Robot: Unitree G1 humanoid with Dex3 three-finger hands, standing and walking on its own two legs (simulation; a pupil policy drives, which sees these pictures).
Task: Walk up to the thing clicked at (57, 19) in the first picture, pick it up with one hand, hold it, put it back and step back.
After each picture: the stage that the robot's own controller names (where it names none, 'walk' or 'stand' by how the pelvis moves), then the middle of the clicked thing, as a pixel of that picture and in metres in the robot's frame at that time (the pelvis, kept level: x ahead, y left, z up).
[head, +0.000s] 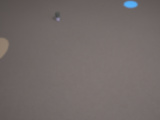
stand; (57, 16) +2.00 +0.29 -0.72
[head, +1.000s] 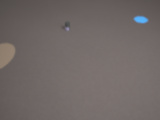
walk; (67, 26) +1.89 +0.08 -0.71
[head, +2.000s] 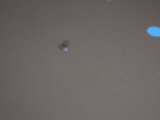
walk; (65, 46) +1.31 +0.10 -0.71
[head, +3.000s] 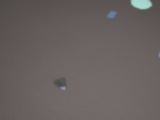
walk; (62, 84) +0.85 +0.14 -0.71
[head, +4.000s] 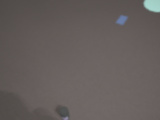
walk; (64, 113) +0.52 +0.17 -0.70
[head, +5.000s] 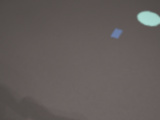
stand; out of the picture +0.38 +0.16 -0.72
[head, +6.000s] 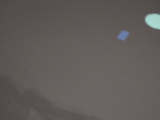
stand; out of the picture +0.36 +0.14 -0.72
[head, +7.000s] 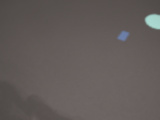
stand; out of the picture +0.40 +0.15 -0.72
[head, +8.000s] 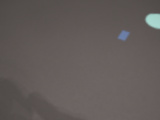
stand; out of the picture +0.38 +0.16 -0.72
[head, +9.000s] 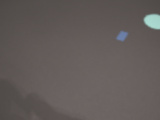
stand; out of the picture +0.38 +0.16 -0.73
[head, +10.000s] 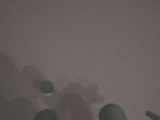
go down; (47, 88) +0.43 +0.15 -0.49
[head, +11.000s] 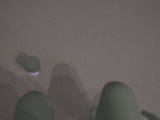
go down; (33, 66) +0.48 +0.16 -0.33
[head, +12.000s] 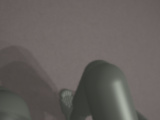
close in; out of the picture +0.47 +0.20 -0.24
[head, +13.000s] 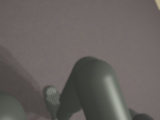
close; out of the picture +0.46 +0.22 -0.24
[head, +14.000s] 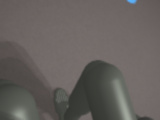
lift; out of the picture +0.42 +0.20 -0.23
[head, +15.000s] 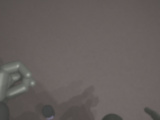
hold; (48, 112) +0.37 +0.18 -0.53
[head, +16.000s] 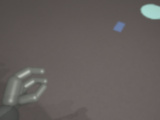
hold; out of the picture +0.32 +0.18 -0.68
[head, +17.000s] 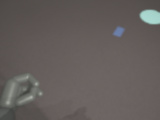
crouch; out of the picture +0.32 +0.18 -0.69
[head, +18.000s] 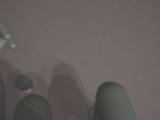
crouch; (25, 84) +0.40 +0.18 -0.36
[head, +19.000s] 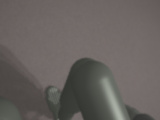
lower; out of the picture +0.39 +0.23 -0.25
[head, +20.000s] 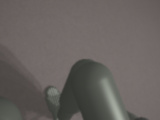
lower; out of the picture +0.39 +0.23 -0.26
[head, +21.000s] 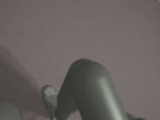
lower; out of the picture +0.38 +0.23 -0.26
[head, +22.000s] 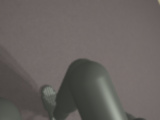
lower; out of the picture +0.38 +0.23 -0.27
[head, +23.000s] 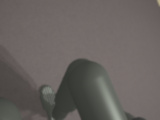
loosen; out of the picture +0.38 +0.23 -0.27
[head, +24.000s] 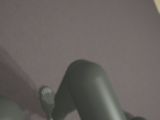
open; out of the picture +0.39 +0.23 -0.27
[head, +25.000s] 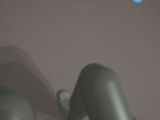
stand; out of the picture +0.39 +0.22 -0.26
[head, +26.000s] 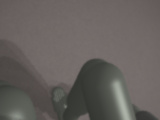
rise; out of the picture +0.39 +0.23 -0.23
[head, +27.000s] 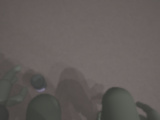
walk; (39, 83) +0.41 +0.17 -0.38
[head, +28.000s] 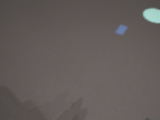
stand; out of the picture +0.32 +0.17 -0.66
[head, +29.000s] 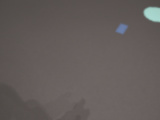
stand; out of the picture +0.33 +0.18 -0.67
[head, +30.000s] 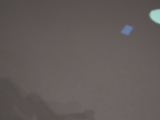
stand; out of the picture +0.34 +0.17 -0.68
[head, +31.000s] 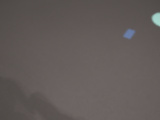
walk; out of the picture +0.34 +0.17 -0.72
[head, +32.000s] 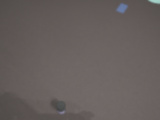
walk; (61, 107) +0.48 +0.11 -0.70
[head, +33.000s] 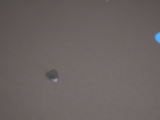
walk; (54, 76) +0.80 +0.26 -0.69
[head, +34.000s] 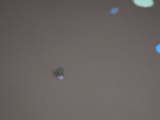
stand; (60, 73) +0.97 +0.19 -0.71
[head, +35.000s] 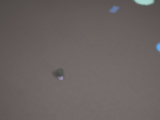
stand; (60, 74) +0.97 +0.19 -0.72
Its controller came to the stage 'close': yes
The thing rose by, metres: 0.03
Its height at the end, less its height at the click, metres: +0.00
